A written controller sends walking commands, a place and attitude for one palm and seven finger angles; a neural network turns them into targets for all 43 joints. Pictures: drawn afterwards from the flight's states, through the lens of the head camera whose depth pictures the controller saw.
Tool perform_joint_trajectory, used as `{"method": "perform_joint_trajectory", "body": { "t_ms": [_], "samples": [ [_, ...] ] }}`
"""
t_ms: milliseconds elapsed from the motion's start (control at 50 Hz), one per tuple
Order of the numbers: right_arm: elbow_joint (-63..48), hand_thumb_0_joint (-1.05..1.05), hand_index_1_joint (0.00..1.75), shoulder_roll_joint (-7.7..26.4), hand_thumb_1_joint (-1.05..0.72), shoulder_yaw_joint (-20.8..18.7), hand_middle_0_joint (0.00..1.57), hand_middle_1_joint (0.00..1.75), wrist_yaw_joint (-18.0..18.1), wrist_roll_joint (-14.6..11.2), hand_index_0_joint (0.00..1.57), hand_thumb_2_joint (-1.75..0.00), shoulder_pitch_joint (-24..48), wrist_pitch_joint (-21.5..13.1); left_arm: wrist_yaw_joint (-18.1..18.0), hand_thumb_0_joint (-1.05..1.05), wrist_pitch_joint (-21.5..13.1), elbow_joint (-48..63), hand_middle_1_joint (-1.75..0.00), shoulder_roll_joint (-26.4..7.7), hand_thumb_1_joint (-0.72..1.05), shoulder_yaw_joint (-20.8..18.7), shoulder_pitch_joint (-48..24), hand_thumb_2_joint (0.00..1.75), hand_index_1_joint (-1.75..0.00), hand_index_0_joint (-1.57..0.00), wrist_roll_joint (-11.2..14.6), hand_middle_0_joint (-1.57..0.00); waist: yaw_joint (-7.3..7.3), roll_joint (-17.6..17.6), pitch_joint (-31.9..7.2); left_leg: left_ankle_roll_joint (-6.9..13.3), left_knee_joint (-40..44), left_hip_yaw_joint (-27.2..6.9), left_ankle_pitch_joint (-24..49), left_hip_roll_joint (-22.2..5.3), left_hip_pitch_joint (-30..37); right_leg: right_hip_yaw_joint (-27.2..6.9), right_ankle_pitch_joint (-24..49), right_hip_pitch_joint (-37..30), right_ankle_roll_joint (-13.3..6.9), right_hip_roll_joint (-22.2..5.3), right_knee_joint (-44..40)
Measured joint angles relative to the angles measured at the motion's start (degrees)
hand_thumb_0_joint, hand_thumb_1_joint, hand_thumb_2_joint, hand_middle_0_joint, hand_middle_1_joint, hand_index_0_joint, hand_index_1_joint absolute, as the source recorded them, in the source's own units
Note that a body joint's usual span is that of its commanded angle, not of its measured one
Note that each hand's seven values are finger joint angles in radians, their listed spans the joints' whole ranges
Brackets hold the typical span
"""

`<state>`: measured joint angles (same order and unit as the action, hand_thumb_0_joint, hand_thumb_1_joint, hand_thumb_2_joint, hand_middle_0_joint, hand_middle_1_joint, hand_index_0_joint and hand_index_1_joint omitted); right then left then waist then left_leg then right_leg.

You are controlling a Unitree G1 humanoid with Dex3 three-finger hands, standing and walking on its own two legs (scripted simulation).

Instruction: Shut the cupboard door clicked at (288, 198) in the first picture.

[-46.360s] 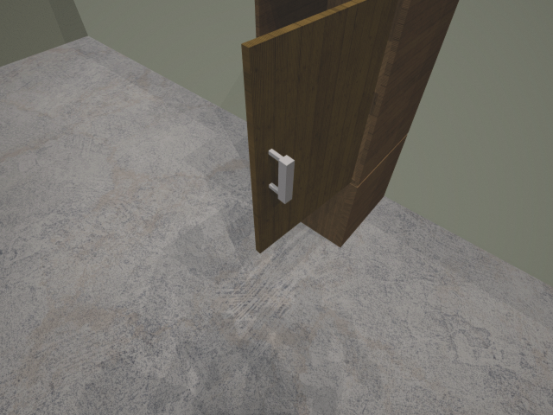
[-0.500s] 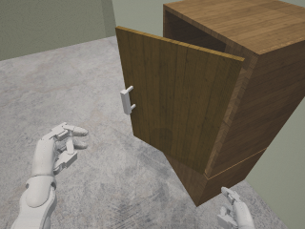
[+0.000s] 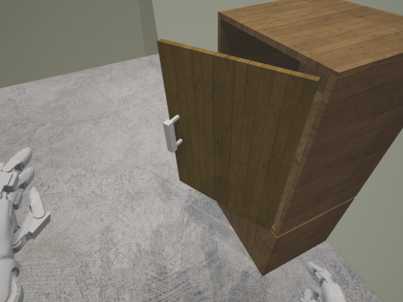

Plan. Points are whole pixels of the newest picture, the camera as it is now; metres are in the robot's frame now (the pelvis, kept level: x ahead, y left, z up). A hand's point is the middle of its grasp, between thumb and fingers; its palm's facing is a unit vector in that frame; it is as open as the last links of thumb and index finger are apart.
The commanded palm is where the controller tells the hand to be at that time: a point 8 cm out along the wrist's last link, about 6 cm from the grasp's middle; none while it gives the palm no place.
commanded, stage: draw the hand back to the body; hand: left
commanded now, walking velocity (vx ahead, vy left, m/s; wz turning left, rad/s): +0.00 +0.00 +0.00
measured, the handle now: (174, 133) +0.63 +0.18 -0.04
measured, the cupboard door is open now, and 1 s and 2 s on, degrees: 29 29 29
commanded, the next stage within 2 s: step back with the hand held close in 0.16 s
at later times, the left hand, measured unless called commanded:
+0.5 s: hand (50, 216) +0.19 +0.26 +0.15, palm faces +0.42 -0.79 -0.45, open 7.4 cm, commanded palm +0.13 +0.30 +0.17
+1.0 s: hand (23, 249) +0.14 +0.27 +0.15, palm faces +0.44 -0.78 -0.45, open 7.4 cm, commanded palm +0.08 +0.31 +0.17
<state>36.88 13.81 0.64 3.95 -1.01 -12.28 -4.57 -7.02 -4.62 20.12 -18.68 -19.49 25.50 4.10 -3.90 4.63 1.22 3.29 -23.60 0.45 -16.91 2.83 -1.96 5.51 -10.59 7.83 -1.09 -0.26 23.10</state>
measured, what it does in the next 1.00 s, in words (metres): shifts its weight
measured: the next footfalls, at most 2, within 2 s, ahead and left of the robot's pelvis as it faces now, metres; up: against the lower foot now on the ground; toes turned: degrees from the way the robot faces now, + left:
right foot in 1.80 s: -0.28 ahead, -0.15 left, +0.00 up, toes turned +0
left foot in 1.96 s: -0.07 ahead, +0.09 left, +0.00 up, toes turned +0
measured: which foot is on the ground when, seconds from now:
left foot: down 0.00-1.00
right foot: down 0.00-1.00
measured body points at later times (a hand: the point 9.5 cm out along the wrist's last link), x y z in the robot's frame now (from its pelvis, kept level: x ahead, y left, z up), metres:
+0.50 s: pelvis -0.01 +0.00 -0.01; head +0.00 -0.01 +0.44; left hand +0.16 +0.30 +0.18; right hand +0.16 -0.25 -0.10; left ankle -0.04 +0.08 -0.74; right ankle +0.03 -0.11 -0.74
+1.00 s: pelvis -0.07 +0.01 -0.02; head -0.06 +0.02 +0.43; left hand +0.11 +0.31 +0.17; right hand +0.09 -0.24 -0.09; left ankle -0.04 +0.08 -0.74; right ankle +0.03 -0.11 -0.74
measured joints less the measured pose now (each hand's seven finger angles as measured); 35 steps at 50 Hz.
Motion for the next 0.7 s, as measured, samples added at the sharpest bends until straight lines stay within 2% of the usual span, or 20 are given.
{"method": "perform_joint_trajectory", "body": {
  "t_ms": [100,300,400,480,560,700],
  "samples": [
    [0.0,0.02,0.30,-0.6,-0.90,0.3,0.20,0.30,0.2,0.1,0.20,-0.90,0.0,-1.0,0.2,0.01,-0.3,0.5,-0.31,-0.1,0.89,0.8,0.1,0.90,-0.32,-0.22,-0.2,-0.22,0.50,-0.5,-0.1,-0.3,0.0,0.3,0.0,-0.3,0.3,-0.2,0.2,-0.2,-0.3,0.3,0.0],
    [0.0,0.01,0.30,-1.2,-0.90,0.4,0.20,0.30,-0.2,0.2,0.20,-0.90,0.0,-1.2,0.7,0.01,-1.3,0.5,-0.30,-1.0,0.89,-0.4,0.4,0.89,-0.30,-0.21,0.1,-0.21,0.83,-0.2,0.2,-0.6,0.3,0.7,0.2,-0.8,0.4,-0.6,0.5,-0.2,-0.7,0.9,-0.4],
    [-1.7,0.01,0.30,-0.3,-0.90,-0.4,0.20,0.30,-0.8,0.1,0.20,-0.90,0.3,1.1,0.3,0.01,-4.1,1.2,-0.30,-1.4,0.89,-2.6,1.4,0.89,-0.30,-0.21,-0.4,-0.21,2.73,0.4,-1.3,-0.5,-5.1,-0.7,-1.5,-1.4,-6.6,1.0,0.6,4.4,-0.9,1.2,0.7],
    [-2.1,0.01,0.30,0.7,-0.90,-1.5,0.20,0.30,-0.7,-0.1,0.20,-0.90,0.6,2.8,-0.3,0.01,-5.4,3.7,-0.30,-1.9,0.89,-2.7,4.1,0.89,-0.30,-0.21,-0.2,-0.21,3.77,-0.5,-1.5,0.1,-7.3,-0.6,-2.0,-0.5,-10.2,0.9,-0.2,8.3,-0.5,0.2,3.6],
    [-3.0,0.01,0.30,0.9,-0.90,-2.1,0.20,0.30,0.3,0.0,0.20,-0.90,0.5,4.4,-0.5,0.01,-5.2,5.8,-0.30,-3.4,0.89,-3.3,6.8,0.89,-0.30,-0.21,-0.2,-0.21,3.80,-2.1,-1.1,0.6,-6.6,0.8,-1.3,0.9,-10.8,-0.6,-1.0,10.9,0.5,-1.3,6.6],
    [-5.0,0.01,0.30,-0.3,-0.90,-1.9,0.20,0.30,0.7,0.2,0.20,-0.90,0.9,5.8,-0.5,0.01,-4.4,6.9,-0.30,-6.0,0.89,-5.5,5.5,0.89,-0.30,-0.21,-0.3,-0.21,3.68,-3.6,-0.9,1.1,-8.8,2.1,-1.3,1.7,-12.8,-2.9,-1.1,13.6,1.1,-1.7,9.6]
  ]
}}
